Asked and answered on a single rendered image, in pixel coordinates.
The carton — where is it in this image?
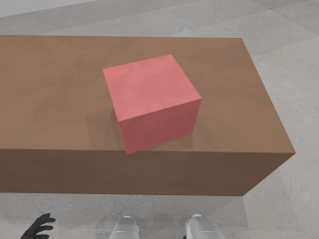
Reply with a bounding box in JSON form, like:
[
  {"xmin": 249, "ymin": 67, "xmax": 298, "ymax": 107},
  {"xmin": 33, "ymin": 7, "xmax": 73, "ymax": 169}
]
[{"xmin": 103, "ymin": 54, "xmax": 201, "ymax": 154}]

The robot thigh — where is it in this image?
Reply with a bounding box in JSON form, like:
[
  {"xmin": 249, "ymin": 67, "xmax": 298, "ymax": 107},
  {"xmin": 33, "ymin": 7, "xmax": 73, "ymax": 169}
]
[
  {"xmin": 185, "ymin": 216, "xmax": 225, "ymax": 239},
  {"xmin": 109, "ymin": 217, "xmax": 140, "ymax": 239}
]

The robot left thigh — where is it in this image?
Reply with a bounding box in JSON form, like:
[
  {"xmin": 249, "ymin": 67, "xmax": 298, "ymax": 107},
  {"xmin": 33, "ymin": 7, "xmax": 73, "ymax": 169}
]
[{"xmin": 109, "ymin": 217, "xmax": 140, "ymax": 239}]

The robot right thigh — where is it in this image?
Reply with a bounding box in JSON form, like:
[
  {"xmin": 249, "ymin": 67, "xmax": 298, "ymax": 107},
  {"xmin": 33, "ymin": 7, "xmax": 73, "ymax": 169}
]
[{"xmin": 185, "ymin": 216, "xmax": 225, "ymax": 239}]

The pedestal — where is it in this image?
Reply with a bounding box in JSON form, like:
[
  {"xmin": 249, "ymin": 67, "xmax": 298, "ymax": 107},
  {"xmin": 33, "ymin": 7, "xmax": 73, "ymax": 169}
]
[{"xmin": 0, "ymin": 35, "xmax": 296, "ymax": 196}]

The robot left hand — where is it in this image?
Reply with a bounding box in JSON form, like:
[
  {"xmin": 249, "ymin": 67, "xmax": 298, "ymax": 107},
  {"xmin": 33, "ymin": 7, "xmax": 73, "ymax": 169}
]
[{"xmin": 20, "ymin": 213, "xmax": 56, "ymax": 239}]

